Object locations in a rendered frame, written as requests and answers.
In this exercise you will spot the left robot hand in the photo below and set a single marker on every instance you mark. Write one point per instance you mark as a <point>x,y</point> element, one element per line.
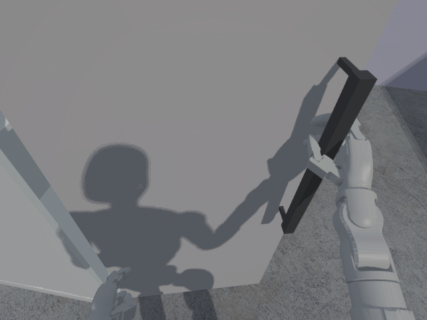
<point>107,301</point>

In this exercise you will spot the right robot hand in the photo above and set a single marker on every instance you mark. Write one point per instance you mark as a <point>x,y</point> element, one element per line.
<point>354,157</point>

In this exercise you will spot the right robot forearm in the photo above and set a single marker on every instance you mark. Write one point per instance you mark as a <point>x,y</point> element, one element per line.
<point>369,270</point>

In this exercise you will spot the fridge door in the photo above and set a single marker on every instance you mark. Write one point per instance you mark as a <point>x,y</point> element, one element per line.
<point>172,130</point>

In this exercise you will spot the handle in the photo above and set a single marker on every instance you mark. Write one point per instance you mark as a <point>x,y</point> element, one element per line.
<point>354,94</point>

